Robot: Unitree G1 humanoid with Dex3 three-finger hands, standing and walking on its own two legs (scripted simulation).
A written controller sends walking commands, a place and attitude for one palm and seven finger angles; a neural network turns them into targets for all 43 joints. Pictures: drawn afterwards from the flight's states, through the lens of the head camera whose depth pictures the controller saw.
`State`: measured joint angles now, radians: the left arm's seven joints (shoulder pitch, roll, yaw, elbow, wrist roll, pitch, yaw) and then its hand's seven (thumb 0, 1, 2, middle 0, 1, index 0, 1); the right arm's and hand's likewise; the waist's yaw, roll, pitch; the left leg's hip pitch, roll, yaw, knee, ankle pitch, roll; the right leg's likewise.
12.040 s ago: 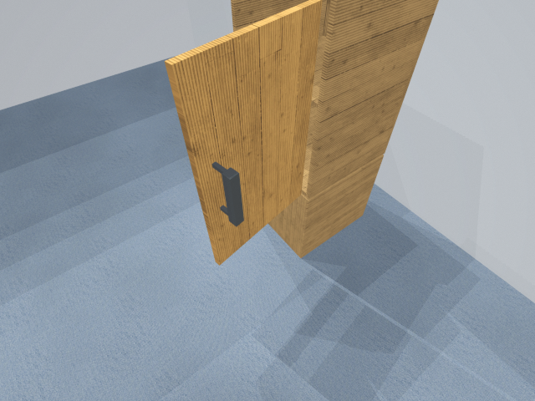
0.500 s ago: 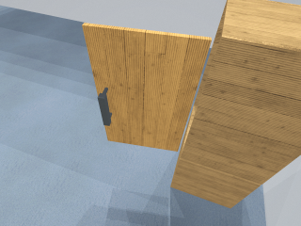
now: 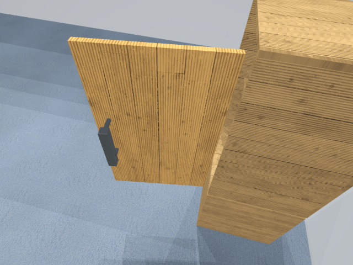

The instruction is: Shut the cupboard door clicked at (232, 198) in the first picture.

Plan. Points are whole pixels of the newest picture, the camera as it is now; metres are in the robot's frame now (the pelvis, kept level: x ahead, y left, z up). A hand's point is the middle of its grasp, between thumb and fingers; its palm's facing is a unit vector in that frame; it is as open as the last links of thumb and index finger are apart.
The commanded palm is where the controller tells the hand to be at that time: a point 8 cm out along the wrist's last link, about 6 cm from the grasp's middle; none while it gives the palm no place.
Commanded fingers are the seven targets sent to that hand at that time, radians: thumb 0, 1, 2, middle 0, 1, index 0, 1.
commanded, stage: come to a stop and stand still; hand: left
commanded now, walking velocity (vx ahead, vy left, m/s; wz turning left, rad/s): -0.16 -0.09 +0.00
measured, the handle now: (110, 142) +0.45 +0.24 -0.04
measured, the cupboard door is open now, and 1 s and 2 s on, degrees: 100 100 100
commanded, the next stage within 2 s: look again from close up in 0.68 s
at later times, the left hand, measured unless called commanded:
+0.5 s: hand out of the picture -0.01 +0.15 -0.16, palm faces +0.00 -0.98 -0.19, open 7.3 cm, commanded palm none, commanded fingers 0.00 0.90 0.90 -0.20 -0.30 -0.20 -0.30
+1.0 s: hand out of the picture -0.03 +0.17 -0.17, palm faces +0.03 -0.98 -0.21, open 7.4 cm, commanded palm none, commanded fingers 0.00 0.90 0.90 -0.20 -0.30 -0.20 -0.30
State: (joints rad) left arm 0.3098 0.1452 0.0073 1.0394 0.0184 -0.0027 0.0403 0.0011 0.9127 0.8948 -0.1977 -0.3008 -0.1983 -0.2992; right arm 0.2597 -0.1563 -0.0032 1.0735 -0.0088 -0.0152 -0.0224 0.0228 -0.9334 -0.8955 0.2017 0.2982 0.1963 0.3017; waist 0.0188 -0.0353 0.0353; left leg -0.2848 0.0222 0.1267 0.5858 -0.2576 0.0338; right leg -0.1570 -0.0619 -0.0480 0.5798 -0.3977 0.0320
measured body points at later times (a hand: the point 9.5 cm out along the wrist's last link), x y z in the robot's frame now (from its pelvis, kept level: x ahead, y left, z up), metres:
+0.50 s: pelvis -0.03 -0.02 +0.01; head -0.03 -0.02 +0.46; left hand -0.01 +0.20 -0.15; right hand +0.00 -0.25 -0.14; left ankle +0.02 +0.10 -0.73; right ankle -0.06 -0.13 -0.73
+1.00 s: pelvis -0.02 -0.01 +0.00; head -0.01 +0.00 +0.45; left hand -0.03 +0.22 -0.16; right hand -0.01 -0.23 -0.15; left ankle +0.02 +0.10 -0.73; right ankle -0.06 -0.13 -0.73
